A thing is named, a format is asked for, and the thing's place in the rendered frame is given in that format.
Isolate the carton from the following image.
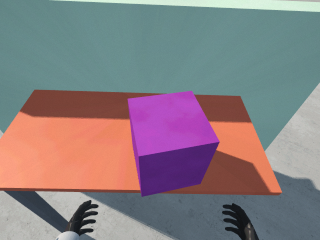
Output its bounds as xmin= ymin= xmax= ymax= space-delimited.
xmin=127 ymin=91 xmax=220 ymax=197

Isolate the table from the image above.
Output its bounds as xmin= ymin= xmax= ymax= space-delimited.
xmin=0 ymin=89 xmax=282 ymax=233

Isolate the left robot hand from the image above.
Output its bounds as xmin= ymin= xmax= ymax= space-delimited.
xmin=64 ymin=200 xmax=99 ymax=236

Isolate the right robot hand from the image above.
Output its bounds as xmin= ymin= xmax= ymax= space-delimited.
xmin=222 ymin=203 xmax=259 ymax=240

